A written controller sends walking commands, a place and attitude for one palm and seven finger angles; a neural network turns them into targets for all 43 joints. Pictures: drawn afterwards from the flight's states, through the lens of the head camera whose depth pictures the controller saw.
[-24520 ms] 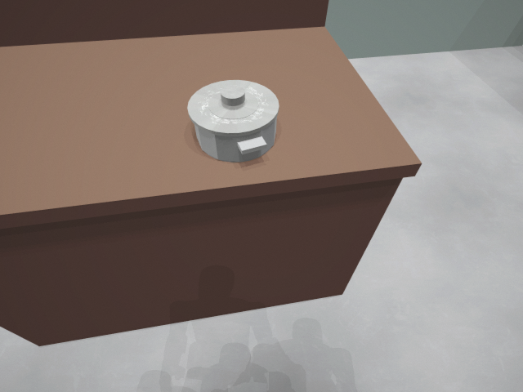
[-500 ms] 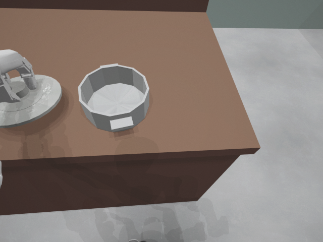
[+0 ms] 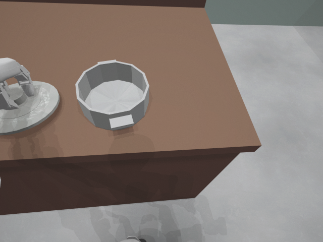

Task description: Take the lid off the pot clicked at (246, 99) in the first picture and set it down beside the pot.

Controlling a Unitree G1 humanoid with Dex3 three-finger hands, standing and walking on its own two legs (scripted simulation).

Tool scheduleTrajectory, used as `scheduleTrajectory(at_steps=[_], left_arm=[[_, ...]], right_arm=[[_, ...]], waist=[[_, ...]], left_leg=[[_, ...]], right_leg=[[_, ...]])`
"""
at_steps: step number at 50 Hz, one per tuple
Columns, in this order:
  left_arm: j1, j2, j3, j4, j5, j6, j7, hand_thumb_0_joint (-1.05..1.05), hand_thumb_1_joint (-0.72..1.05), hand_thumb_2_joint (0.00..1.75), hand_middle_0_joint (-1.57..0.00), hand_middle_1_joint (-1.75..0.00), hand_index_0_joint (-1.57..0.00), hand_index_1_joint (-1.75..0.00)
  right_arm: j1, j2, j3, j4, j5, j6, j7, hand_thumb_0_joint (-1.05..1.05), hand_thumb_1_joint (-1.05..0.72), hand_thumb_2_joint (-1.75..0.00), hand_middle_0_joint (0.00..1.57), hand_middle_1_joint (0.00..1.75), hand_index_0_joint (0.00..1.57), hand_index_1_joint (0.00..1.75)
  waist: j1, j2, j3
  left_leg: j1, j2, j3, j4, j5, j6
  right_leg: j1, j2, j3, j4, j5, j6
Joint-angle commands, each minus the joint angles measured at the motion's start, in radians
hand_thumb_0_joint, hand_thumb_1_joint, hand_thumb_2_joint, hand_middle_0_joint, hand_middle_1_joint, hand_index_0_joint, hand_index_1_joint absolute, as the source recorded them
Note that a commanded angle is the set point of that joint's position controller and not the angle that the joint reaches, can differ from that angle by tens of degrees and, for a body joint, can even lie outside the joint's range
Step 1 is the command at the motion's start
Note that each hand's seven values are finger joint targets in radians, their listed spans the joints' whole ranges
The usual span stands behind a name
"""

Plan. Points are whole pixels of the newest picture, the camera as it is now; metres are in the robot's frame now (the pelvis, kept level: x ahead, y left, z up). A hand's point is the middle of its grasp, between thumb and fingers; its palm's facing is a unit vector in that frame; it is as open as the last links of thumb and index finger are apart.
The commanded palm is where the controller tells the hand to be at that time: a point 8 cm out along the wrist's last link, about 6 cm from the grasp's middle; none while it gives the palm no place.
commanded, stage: lower the lid onto the table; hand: left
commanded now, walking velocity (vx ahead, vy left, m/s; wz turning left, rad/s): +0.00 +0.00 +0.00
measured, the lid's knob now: (13, 97) +0.45 +0.36 +0.07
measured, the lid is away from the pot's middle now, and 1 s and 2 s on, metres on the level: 0.24 0.25 0.25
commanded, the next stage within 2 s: open the fingers wide in 0.20 s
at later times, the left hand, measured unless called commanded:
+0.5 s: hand (5, 100) +0.43 +0.36 +0.08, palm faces -0.42 -0.13 -0.90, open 7.5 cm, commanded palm +0.45 +0.35 +0.15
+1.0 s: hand (4, 100) +0.43 +0.36 +0.08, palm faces -0.44 -0.12 -0.89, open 8.8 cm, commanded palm +0.45 +0.35 +0.15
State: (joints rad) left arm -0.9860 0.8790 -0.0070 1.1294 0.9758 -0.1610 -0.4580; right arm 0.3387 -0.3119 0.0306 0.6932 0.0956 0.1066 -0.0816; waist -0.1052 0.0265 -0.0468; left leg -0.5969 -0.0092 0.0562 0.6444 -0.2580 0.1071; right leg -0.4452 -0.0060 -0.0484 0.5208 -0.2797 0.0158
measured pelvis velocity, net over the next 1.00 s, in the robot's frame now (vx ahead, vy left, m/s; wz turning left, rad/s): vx -0.01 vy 0.01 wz -0.01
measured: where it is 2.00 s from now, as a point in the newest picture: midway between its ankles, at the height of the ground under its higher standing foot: outside the picture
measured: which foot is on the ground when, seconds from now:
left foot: down 0.00-1.00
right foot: down 0.00-1.00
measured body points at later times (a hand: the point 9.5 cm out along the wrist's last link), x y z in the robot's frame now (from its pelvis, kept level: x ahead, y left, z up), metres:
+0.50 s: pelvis -0.01 +0.00 -0.01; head +0.07 +0.03 +0.44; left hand +0.44 +0.36 +0.14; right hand +0.01 -0.28 -0.12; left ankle +0.03 +0.05 -0.72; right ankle -0.02 -0.16 -0.72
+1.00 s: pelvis -0.01 +0.01 -0.01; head +0.07 +0.04 +0.44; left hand +0.45 +0.36 +0.13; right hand +0.03 -0.28 -0.11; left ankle +0.03 +0.05 -0.72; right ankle -0.02 -0.16 -0.72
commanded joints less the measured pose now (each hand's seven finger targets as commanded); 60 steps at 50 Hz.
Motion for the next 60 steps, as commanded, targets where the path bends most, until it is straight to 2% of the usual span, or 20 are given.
scheduleTrajectory(at_steps=[1, 12, 14, 15, 17, 19, 20, 23, 24, 26, 33, 36, 40, 43, 46, 48, 50, 53, 57, 60], left_arm=[[-0.489, 0.345, 0.066, -0.162, -0.011, 0.003, 0.055, 0.0, 0.54, 1.09, -0.83, -1.02, -0.91, -1.05], [-0.459, 0.345, 0.062, -0.112, 0.004, -0.006, 0.053, 0.0, 0.54, 1.09, -0.83, -1.02, -0.91, -1.05], [-0.454, 0.343, 0.067, -0.139, 0.005, -0.014, 0.055, 0.0, 0.54, 1.09, -0.83, -1.02, -0.91, -1.05], [-0.281, 0.346, 0.126, -0.149, -0.003, -0.019, 0.058, 0.0, 0.54, 1.09, -0.83, -1.02, -0.91, -1.05], [-0.28, 0.413, 0.212, -0.275, 0.014, -0.08, 0.089, 0.0, 0.52, 1.05, -0.8, -1.02, -0.88, -1.05], [-0.358, 0.349, 0.152, -0.304, -0.003, -0.081, 0.093, 0.0, 0.49, 1.02, -0.77, -1.02, -0.85, -1.05], [-0.373, 0.394, 0.191, -0.322, -0.007, -0.076, 0.103, 0.0, 0.48, 1.0, -0.76, -1.02, -0.83, -1.05], [-0.33, 0.415, 0.211, -0.282, -0.002, -0.056, 0.122, 0.0, 0.44, 0.96, -0.72, -1.01, -0.79, -1.04], [-0.346, 0.402, 0.196, -0.314, 0.001, -0.06, 0.123, 0.0, 0.43, 0.95, -0.71, -1.01, -0.77, -1.03], [-0.34, 0.349, 0.153, -0.276, -0.001, -0.044, 0.128, 0.0, 0.4, 0.93, -0.69, -1.0, -0.74, -1.02], [-0.377, 0.323, 0.102, -0.229, -0.006, -0.024, 0.122, 0.0, 0.3, 0.87, -0.61, -0.96, -0.65, -0.98], [-0.383, 0.334, 0.113, -0.258, 0.002, -0.033, 0.122, 0.0, 0.25, 0.85, -0.57, -0.94, -0.61, -0.96], [-0.366, 0.32, 0.105, -0.216, -0.008, -0.036, 0.115, 0.0, 0.19, 0.81, -0.53, -0.92, -0.56, -0.93], [-0.376, 0.318, 0.105, -0.251, -0.003, -0.04, 0.118, 0.0, 0.15, 0.78, -0.49, -0.91, -0.52, -0.92], [-0.358, 0.315, 0.105, -0.209, -0.01, -0.039, 0.113, 0.0, 0.11, 0.75, -0.46, -0.89, -0.48, -0.9], [-0.393, 0.308, 0.092, -0.256, -0.007, -0.039, 0.112, 0.0, 0.08, 0.74, -0.44, -0.88, -0.45, -0.88], [-0.393, 0.322, 0.118, -0.333, -0.004, -0.052, 0.113, 0.0, 0.05, 0.72, -0.41, -0.87, -0.42, -0.87], [-0.3, 0.352, 0.158, -0.211, -0.019, -0.041, 0.115, 0.0, 0.0, 0.69, -0.38, -0.85, -0.39, -0.85], [-0.372, 0.302, 0.108, -0.31, -0.006, -0.04, 0.117, 0.0, -0.03, 0.69, -0.36, -0.83, -0.36, -0.83], [-0.322, 0.338, 0.146, -0.245, -0.015, -0.044, 0.118, 0.0, -0.04, 0.69, -0.37, -0.82, -0.37, -0.82]], right_arm=[[0.103, -0.207, -0.07, -0.045, 0.003, -0.023, -0.025, 0.0, -0.9, -0.9, 0.2, 0.3, 0.2, 0.3], [0.115, -0.211, -0.069, -0.05, 0.004, -0.012, -0.024, 0.0, -0.9, -0.9, 0.2, 0.3, 0.2, 0.3], [0.113, -0.208, -0.07, -0.057, 0.006, -0.011, -0.024, 0.0, -0.9, -0.9, 0.2, 0.3, 0.2, 0.3], [0.107, -0.191, -0.079, -0.097, 0.0, -0.002, -0.007, 0.0, -0.9, -0.9, 0.2, 0.3, 0.2, 0.3], [0.09, -0.193, -0.088, -0.09, -0.018, 0.027, -0.017, 0.0, -0.9, -0.9, 0.2, 0.3, 0.2, 0.3], [0.072, -0.192, -0.087, -0.086, -0.016, 0.039, -0.018, 0.0, -0.9, -0.9, 0.2, 0.3, 0.2, 0.3], [0.079, -0.197, -0.092, -0.078, -0.017, 0.045, -0.017, 0.0, -0.9, -0.9, 0.2, 0.3, 0.2, 0.3], [0.079, -0.191, -0.088, -0.081, -0.013, 0.043, -0.016, 0.0, -0.9, -0.9, 0.2, 0.3, 0.2, 0.3], [0.07, -0.191, -0.085, -0.088, -0.013, 0.042, -0.016, 0.0, -0.9, -0.9, 0.2, 0.3, 0.2, 0.3], [0.069, -0.186, -0.086, -0.078, -0.012, 0.045, -0.013, 0.0, -0.9, -0.9, 0.2, 0.3, 0.2, 0.3], [0.066, -0.195, -0.075, -0.073, -0.001, 0.027, -0.023, 0.0, -0.9, -0.9, 0.2, 0.3, 0.2, 0.3], [0.065, -0.191, -0.077, -0.077, -0.004, 0.02, -0.024, 0.0, -0.9, -0.9, 0.2, 0.3, 0.2, 0.3], [0.072, -0.198, -0.075, -0.074, -0.006, 0.017, -0.029, 0.0, -0.9, -0.9, 0.2, 0.3, 0.2, 0.3], [0.078, -0.194, -0.08, -0.075, -0.006, 0.014, -0.029, 0.0, -0.9, -0.9, 0.2, 0.3, 0.2, 0.3], [0.081, -0.199, -0.08, -0.067, -0.004, 0.018, -0.026, 0.0, -0.9, -0.9, 0.2, 0.3, 0.2, 0.3], [0.08, -0.198, -0.082, -0.069, -0.004, 0.019, -0.023, 0.0, -0.9, -0.9, 0.2, 0.3, 0.2, 0.3], [0.084, -0.191, -0.088, -0.075, -0.012, 0.023, -0.019, 0.0, -0.9, -0.9, 0.2, 0.3, 0.2, 0.3], [0.081, -0.193, -0.084, -0.079, -0.009, 0.033, -0.017, 0.0, -0.9, -0.9, 0.2, 0.3, 0.2, 0.3], [0.077, -0.19, -0.09, -0.077, -0.009, 0.039, -0.007, 0.0, -0.9, -0.9, 0.2, 0.3, 0.2, 0.3], [0.082, -0.192, -0.085, -0.079, -0.011, 0.042, -0.01, 0.0, -0.9, -0.9, 0.2, 0.3, 0.2, 0.3]], waist=[[-0.013, 0.146, -0.379], [-0.008, 0.135, -0.371], [-0.004, 0.164, -0.4], [0.036, 0.18, -0.422], [0.03, 0.143, -0.455], [0.011, 0.171, -0.417], [0.019, 0.183, -0.432], [0.024, 0.176, -0.43], [0.028, 0.214, -0.45], [0.012, 0.18, -0.412], [-0.001, 0.133, -0.348], [0.008, 0.174, -0.379], [0.004, 0.119, -0.354], [0.004, 0.162, -0.399], [0.001, 0.117, -0.358], [0.004, 0.162, -0.385], [0.017, 0.233, -0.461], [0.015, 0.112, -0.402], [0.016, 0.198, -0.416], [0.014, 0.143, -0.411]], left_leg=[[0.552, 0.03, -0.148, -0.052, 0.273, -0.036], [0.483, 0.025, -0.137, -0.017, 0.256, -0.036], [0.517, 0.034, -0.146, -0.01, 0.342, -0.046], [0.523, 0.016, -0.156, 0.0, 0.402, -0.056], [0.523, 0.035, -0.139, 0.013, 0.439, -0.049], [0.522, 0.048, -0.151, -0.016, 0.387, -0.051], [0.548, 0.048, -0.161, -0.016, 0.371, -0.048], [0.541, 0.038, -0.158, -0.023, 0.335, -0.047], [0.56, 0.041, -0.161, -0.028, 0.375, -0.055], [0.543, 0.038, -0.159, -0.032, 0.303, -0.049], [0.48, 0.033, -0.154, -0.062, 0.129, -0.032], [0.524, 0.037, -0.164, -0.056, 0.186, -0.041], [0.481, 0.034, -0.158, -0.054, 0.162, -0.033], [0.534, 0.037, -0.161, -0.045, 0.235, -0.041], [0.498, 0.039, -0.159, -0.045, 0.214, -0.039], [0.524, 0.039, -0.162, -0.044, 0.244, -0.043], [0.616, 0.045, -0.178, -0.024, 0.412, -0.064], [0.51, 0.029, -0.147, -0.026, 0.331, -0.044], [0.586, 0.045, -0.177, -0.038, 0.369, -0.062], [0.548, 0.035, -0.163, -0.027, 0.375, -0.052]], right_leg=[[-0.195, 0.079, -0.026, -0.044, 0.095, -0.055], [-0.221, 0.083, -0.027, -0.005, 0.094, -0.057], [-0.236, 0.082, -0.028, 0.007, 0.115, -0.06], [-0.207, 0.084, -0.037, 0.019, 0.113, -0.064], [-0.216, 0.088, -0.027, 0.011, 0.114, -0.062], [-0.245, 0.082, -0.03, -0.001, 0.09, -0.063], [-0.246, 0.082, -0.03, -0.002, 0.072, -0.062], [-0.232, 0.082, -0.029, -0.009, 0.062, -0.065], [-0.232, 0.079, -0.027, -0.008, 0.076, -0.069], [-0.247, 0.081, -0.026, -0.016, 0.049, -0.064], [-0.234, 0.076, -0.019, -0.03, 0.015, -0.065], [-0.24, 0.074, -0.02, -0.022, 0.026, -0.067], [-0.231, 0.075, -0.018, -0.022, 0.032, -0.065], [-0.24, 0.077, -0.019, -0.019, 0.051, -0.066], [-0.246, 0.076, -0.02, -0.019, 0.044, -0.063], [-0.247, 0.075, -0.02, -0.018, 0.055, -0.067], [-0.248, 0.079, -0.023, -0.009, 0.086, -0.069], [-0.206, 0.081, -0.02, -0.018, 0.09, -0.062], [-0.254, 0.081, -0.026, -0.018, 0.071, -0.067], [-0.224, 0.083, -0.021, -0.018, 0.092, -0.065]])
